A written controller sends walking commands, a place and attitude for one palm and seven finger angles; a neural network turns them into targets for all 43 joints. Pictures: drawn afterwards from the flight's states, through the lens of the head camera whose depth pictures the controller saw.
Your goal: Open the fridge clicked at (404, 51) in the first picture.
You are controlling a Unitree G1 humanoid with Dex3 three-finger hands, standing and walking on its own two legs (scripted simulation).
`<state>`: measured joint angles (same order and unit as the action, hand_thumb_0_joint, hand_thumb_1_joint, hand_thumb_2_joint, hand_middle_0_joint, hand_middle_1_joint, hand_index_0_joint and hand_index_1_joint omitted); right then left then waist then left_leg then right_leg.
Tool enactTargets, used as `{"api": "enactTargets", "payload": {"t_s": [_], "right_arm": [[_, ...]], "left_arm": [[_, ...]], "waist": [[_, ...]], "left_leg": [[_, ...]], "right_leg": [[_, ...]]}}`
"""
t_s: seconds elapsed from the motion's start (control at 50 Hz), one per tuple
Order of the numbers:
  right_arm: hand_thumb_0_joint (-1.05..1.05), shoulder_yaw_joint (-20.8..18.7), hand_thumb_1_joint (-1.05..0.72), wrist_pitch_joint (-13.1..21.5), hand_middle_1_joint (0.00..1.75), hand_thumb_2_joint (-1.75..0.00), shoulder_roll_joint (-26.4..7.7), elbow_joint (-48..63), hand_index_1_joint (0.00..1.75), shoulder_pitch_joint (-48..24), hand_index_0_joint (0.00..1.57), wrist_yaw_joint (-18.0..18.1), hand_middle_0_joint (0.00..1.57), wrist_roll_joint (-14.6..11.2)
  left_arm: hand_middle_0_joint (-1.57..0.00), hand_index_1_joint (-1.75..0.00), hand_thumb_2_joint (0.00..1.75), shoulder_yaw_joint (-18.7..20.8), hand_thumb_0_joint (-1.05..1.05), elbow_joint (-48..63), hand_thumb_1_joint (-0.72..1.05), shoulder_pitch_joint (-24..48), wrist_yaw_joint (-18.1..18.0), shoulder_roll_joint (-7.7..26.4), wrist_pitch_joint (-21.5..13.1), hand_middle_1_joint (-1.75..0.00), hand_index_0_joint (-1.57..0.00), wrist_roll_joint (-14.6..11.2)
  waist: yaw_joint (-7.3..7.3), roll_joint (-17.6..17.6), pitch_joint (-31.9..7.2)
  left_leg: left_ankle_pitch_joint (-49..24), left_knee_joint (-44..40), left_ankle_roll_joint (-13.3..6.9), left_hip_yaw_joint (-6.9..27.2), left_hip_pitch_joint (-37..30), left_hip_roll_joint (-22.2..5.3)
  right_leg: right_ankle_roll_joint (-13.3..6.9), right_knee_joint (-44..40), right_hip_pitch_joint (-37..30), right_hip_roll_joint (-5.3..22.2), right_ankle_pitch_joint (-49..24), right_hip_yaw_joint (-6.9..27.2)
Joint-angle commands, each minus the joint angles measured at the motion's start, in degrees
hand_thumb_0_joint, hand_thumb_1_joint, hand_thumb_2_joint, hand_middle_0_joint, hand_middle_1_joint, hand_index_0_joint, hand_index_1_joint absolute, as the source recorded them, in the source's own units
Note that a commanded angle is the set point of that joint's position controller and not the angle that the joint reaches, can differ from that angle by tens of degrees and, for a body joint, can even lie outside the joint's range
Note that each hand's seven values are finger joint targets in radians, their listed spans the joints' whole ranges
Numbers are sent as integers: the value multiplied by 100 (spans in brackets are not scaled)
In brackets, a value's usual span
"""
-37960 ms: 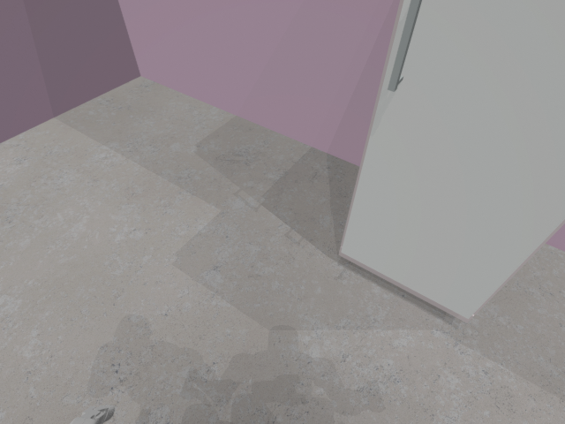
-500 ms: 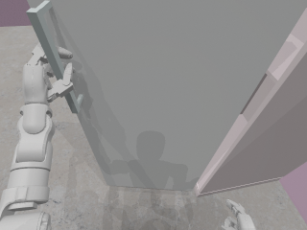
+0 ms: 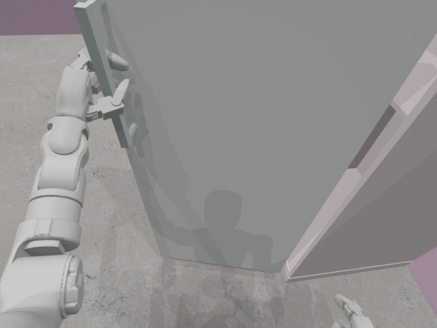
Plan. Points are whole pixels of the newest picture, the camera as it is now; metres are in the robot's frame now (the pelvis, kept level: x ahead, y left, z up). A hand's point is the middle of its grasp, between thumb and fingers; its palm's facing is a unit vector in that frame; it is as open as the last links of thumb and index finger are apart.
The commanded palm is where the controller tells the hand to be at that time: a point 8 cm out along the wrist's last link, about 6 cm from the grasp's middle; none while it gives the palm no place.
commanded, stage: loosen the grip on the handle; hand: left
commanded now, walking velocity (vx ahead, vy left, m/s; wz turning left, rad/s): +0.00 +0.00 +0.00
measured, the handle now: (114, 84) +0.46 +0.21 +0.21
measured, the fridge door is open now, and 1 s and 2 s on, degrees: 75 72 72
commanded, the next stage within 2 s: slip the hand off the handle in 0.50 s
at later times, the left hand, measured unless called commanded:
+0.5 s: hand (112, 99) +0.44 +0.21 +0.19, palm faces +0.19 -0.96 -0.21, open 14.3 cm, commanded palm +0.39 +0.26 +0.21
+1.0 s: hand (72, 95) +0.43 +0.28 +0.20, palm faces +0.24 -0.95 -0.19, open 14.7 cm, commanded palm +0.39 +0.32 +0.20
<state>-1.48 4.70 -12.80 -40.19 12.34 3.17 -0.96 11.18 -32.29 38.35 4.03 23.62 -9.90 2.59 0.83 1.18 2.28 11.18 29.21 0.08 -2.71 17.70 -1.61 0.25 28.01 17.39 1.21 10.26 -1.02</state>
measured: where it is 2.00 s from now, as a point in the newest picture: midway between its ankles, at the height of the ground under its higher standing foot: outside the picture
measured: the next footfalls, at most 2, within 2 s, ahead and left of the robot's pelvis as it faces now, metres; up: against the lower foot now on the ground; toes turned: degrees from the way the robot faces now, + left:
none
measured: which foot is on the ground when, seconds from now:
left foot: down 0.00-1.00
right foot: down 0.00-1.00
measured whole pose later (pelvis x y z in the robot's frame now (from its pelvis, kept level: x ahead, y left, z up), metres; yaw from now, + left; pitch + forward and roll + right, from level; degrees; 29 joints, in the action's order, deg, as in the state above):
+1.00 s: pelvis +0.07 +0.00 -0.01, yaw +1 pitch +5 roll -1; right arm 0.7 5.2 -14.0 -37.6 15.0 4.5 -1.8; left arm 23.6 -21.6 24.9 13.4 26.9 -9.4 -7.9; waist -1.2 -0.9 -4.5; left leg 20.2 36.5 0.3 -0.5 21.6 -1.7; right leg 0.4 34.3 20.4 0.9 19.2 -2.4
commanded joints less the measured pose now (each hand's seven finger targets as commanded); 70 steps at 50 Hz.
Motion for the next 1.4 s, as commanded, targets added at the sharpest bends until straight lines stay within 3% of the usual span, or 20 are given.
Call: {"api": "enactTargets", "payload": {"t_s": [0.0, 0.02, 0.04, 0.08, 0.14, 0.2, 0.28, 0.3, 0.32, 0.38, 0.5, 0.56, 0.58, 0.62, 0.78, 0.94, 1.06, 1.14, 1.3, 1.38], "right_arm": [[0, -180, -90, 528, 30, -90, -1061, 763, 30, -62, 20, 35, 20, -80], [0, -148, -90, 532, 30, -90, -1054, 758, 30, -33, 20, 48, 20, -42], [0, -69, -90, 571, 30, -90, -994, 888, 30, -96, 20, -9, 20, -38], [0, -105, -90, 620, 30, -90, -1005, 933, 30, -16, 20, -97, 20, -41], [0, -130, -90, 579, 30, -90, -1061, 1114, 30, -51, 20, -145, 20, -28], [0, -113, -90, 585, 30, -90, -1073, 1077, 30, -46, 20, -85, 20, -74], [0, -108, -90, 599, 30, -90, -1057, 950, 30, 38, 20, 28, 20, -138], [0, -126, -90, 603, 30, -90, -1113, 935, 30, 2, 20, 77, 20, -132], [0, -117, -90, 573, 30, -90, -1096, 858, 30, 39, 20, 122, 20, -105], [0, -66, -90, 663, 30, -90, -963, 858, 30, 25, 20, 122, 20, -95], [0, -131, -90, 660, 30, -90, -926, 863, 30, 179, 20, 59, 20, -24], [0, -120, -90, 643, 30, -90, -859, 961, 30, 160, 20, -31, 20, -31], [0, -123, -90, 547, 30, -90, -998, 683, 30, 327, 20, 61, 20, -53], [0, -134, -90, 448, 30, -90, -973, 754, 30, 348, 20, 93, 20, -71], [0, -113, -90, 356, 30, -90, -887, 979, 30, 256, 20, 141, 20, -51], [0, -45, -90, 287, 30, -90, -939, 926, 30, 245, 20, 243, 20, -87], [0, -33, -90, 305, 30, -90, -938, 989, 30, 312, 20, 252, 20, -58], [0, -35, -90, 298, 30, -90, -1016, 960, 30, 401, 20, 280, 20, -57], [0, -31, -90, 364, 30, -90, -992, 1197, 30, 262, 20, 250, 20, -117], [0, -6, -90, 424, 30, -90, -997, 1216, 30, 156, 20, 285, 20, -108]], "left_arm": [[-45, -140, 61, 1461, 0, 663, 30, 1794, 151, 1325, -339, -140, -45, -940], [-45, -140, 55, 1633, 0, 473, 17, 1730, 120, 1509, -491, -140, -45, -957], [-45, -140, 49, 951, 0, 778, 5, 2061, 98, 1011, -665, -140, -45, -895], [-45, -140, 37, 501, 0, 732, -19, 2002, -82, 917, -928, -140, -45, -458], [-42, -137, 20, 820, 0, 978, -55, 1588, -295, 1407, -1229, -137, -42, -293], [-38, -132, 20, 759, 0, 937, -55, 1684, -218, 1479, -1246, -132, -38, -396], [-33, -125, 20, 698, 0, 1070, -55, 1930, -8, 1517, -1096, -125, -33, -579], [-32, -123, 20, 1341, 0, 1601, -55, 2323, -6, 2345, -1094, -123, -32, -638], [-30, -122, 20, 1524, 0, 1521, -55, 2228, -12, 2510, -1041, -122, -30, -665], [-26, -117, 20, 1146, 0, 1809, -55, 2027, 111, 1727, -995, -117, -26, -911], [-25, -115, 20, 1571, 0, 2697, -55, 842, 131, 1714, -655, -115, -25, -1011], [-25, -115, 20, 1301, 0, 3018, -55, 106, 170, 1259, -448, -115, -25, -976], [-25, -115, 20, 1609, 0, 2259, -55, 899, 137, 1869, -333, -115, -25, -877], [-25, -115, 20, 1583, 0, 2127, -55, 750, 232, 1755, -178, -115, -25, -853], [-25, -115, 20, 1542, 0, 2743, -55, 795, 805, 1729, -363, -115, -25, -1082], [-25, -115, 20, 1651, 0, 2144, -55, 1009, 919, 2006, -258, -115, -25, -1106], [-25, -115, 20, 1703, 0, 2054, -55, 1091, 970, 2117, -387, -115, -25, -1099], [-25, -115, 20, 2104, 0, 1659, -55, 1042, 1075, 2604, -552, -115, -25, -1130], [-25, -115, 20, 1924, 0, 2084, -55, 197, 1275, 2188, -482, -115, -25, -1379], [-25, -115, 20, 2309, 0, 2472, -55, -18, 1185, 2451, -517, -115, -25, -1487]], "waist": [[-172, -621, -2238], [-169, -488, -1935], [-27, -341, -1655], [43, -152, -1279], [-118, -107, -1432], [-20, 204, -1205], [61, 24, -1360], [-43, -256, -1790], [-66, -381, -1842], [-30, -375, -2021], [-295, -483, -2738], [-339, -376, -2522], [-3, -98, -2017], [-50, 24, -1795], [-129, -487, -2635], [-55, -659, -2091], [-78, -634, -2219], [-135, -502, -2187], [-244, -589, -1986], [-310, -453, -1845]], "left_leg": [[292, -639, 82, 183, -1147, 53], [598, -655, 46, 190, -819, 71], [983, -642, -9, 178, -560, 76], [1415, -541, -75, 176, -183, 64], [1380, -385, -134, 53, 34, 120], [1432, -170, -177, -78, 281, 164], [1284, -85, -191, -69, 234, 178], [1130, -63, -198, -58, 101, 159], [995, -55, -195, -50, 109, 157], [387, -19, -189, 27, -132, 142], [-1658, 218, -157, -12, -594, 190], [-2326, 288, -149, -6, -686, 151], [-1955, 330, -141, -24, -464, 124], [-1739, 289, -165, -20, -287, 129], [-2412, 501, -123, 136, -831, 156], [-1647, 427, -83, 208, -495, 150], [-1501, 414, -77, 291, -492, 145], [-1122, 370, -89, 285, -230, 134], [-667, 246, -102, 297, -165, 135], [-362, 167, -119, 315, -60, 134]], "right_leg": [[-242, -349, -221, -174, 202, -121], [-243, -397, -282, -161, 380, -130], [-212, -401, -65, -141, 653, -97], [-207, -292, 357, -142, 1118, -66], [-219, -241, 221, -122, 1500, 63], [-159, -412, 336, -63, 1998, 298], [-122, -459, 257, -57, 1934, 428], [-125, -443, -34, -25, 1821, 543], [-123, -394, -180, -35, 1647, 542], [-144, -250, -284, -104, 743, 349], [-138, 316, -907, -123, -2074, 67], [-113, 433, -854, -139, -2650, -43], [-66, 367, -435, -161, -2432, -34], [-68, 326, -401, -145, -2255, -27], [-124, 530, -470, -191, -2444, -59], [-154, 421, -45, -185, -1554, -104], [-178, 427, -10, -225, -1234, -123], [-177, 415, -16, -229, -947, -95], [-179, 334, 77, -250, -461, -124], [-175, 275, 20, -254, -194, -103]]}}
